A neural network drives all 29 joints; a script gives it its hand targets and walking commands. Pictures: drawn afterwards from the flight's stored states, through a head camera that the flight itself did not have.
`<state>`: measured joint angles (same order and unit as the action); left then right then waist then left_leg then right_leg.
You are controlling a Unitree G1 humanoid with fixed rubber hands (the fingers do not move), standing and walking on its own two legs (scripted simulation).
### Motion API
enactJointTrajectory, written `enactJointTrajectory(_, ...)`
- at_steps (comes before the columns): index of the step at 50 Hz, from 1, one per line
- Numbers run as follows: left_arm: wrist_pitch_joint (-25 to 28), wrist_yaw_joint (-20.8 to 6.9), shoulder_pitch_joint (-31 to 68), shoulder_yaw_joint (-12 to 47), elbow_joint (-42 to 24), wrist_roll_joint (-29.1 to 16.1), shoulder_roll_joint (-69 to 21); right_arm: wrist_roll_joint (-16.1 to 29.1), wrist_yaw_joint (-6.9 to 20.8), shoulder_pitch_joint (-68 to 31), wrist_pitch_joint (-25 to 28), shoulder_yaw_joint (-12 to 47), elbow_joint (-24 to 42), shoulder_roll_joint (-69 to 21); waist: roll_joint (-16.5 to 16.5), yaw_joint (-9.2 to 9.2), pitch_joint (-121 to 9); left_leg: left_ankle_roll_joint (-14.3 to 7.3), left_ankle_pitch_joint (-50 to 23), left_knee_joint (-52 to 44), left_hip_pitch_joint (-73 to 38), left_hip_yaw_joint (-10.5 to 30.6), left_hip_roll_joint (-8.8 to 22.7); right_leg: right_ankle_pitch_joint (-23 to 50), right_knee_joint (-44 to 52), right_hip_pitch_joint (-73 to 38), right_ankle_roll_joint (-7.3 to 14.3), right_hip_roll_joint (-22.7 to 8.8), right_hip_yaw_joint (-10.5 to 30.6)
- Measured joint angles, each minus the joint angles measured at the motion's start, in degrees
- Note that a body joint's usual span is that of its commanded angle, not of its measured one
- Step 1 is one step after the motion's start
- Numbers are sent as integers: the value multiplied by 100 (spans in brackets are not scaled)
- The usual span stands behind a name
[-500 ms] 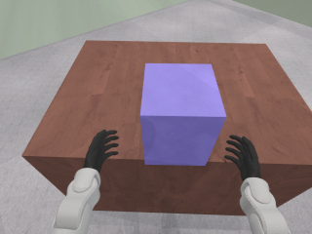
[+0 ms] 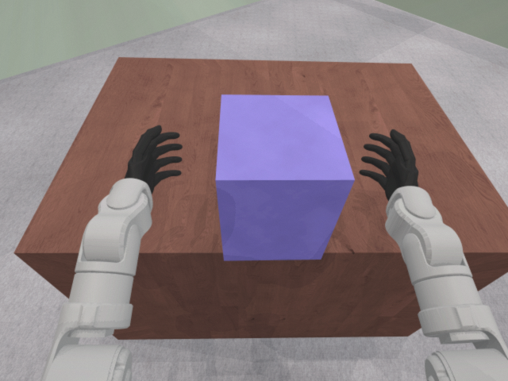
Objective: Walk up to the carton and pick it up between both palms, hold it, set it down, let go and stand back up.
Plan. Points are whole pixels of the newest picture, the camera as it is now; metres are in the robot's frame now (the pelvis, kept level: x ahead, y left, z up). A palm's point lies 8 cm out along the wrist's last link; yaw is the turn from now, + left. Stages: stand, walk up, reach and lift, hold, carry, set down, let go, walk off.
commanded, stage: reach and lift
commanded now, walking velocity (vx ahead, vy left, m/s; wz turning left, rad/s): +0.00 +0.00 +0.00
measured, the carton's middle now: (273, 181) +0.45 -0.02 +0.02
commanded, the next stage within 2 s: none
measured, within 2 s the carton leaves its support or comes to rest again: neither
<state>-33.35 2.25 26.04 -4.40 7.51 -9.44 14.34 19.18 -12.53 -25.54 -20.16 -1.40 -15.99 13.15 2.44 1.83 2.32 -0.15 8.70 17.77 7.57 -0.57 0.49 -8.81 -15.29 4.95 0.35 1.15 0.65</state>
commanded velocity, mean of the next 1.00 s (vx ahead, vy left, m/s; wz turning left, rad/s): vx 0.00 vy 0.00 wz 0.00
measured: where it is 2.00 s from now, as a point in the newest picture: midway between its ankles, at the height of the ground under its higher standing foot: outside the picture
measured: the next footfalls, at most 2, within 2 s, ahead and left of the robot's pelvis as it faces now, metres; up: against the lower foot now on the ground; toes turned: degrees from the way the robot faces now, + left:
none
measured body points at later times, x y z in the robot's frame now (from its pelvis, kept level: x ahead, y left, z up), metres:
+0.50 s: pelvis +0.00 +0.00 +0.00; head +0.01 +0.02 +0.45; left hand +0.45 +0.18 +0.18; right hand +0.43 -0.20 +0.19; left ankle +0.01 +0.11 -0.75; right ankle -0.01 -0.12 -0.75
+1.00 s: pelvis +0.01 +0.00 +0.00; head +0.04 +0.00 +0.45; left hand +0.48 +0.17 +0.16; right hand +0.44 -0.20 +0.15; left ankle +0.01 +0.11 -0.75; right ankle +0.00 -0.12 -0.75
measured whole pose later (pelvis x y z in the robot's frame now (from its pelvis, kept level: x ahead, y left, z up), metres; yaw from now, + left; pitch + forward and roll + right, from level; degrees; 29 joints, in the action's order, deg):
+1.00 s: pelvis +0.01 +0.00 +0.00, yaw +0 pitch +10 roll +0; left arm -17.4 0.7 51.0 -7.7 46.6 -7.9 15.5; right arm 7.3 -11.6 -47.5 -14.6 -5.8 -42.4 10.2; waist -1.3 4.1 -7.1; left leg -0.6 1.7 6.3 14.3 -0.1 -0.5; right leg -2.5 -5.0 12.2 0.0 0.3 0.5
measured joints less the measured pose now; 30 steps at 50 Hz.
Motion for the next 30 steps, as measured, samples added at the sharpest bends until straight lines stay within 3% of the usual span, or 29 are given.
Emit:
enactJointTrajectory(14, 295, -21, 1498, -134, 1677, 42, 177, 15, -22, -1518, -129, 43, -1362, 132, -60, 130, -281, 21, -50, 45, 362, 51, 27, 49, -23, 341, 31, 30, -53)
enactJointTrajectory(30, 819, 88, 2781, 145, 3349, -239, 441, 199, 89, -3005, -48, 139, -3111, 368, -91, 199, -704, 43, -18, 170, 839, 115, 57, 88, 6, 735, 47, 65, -113)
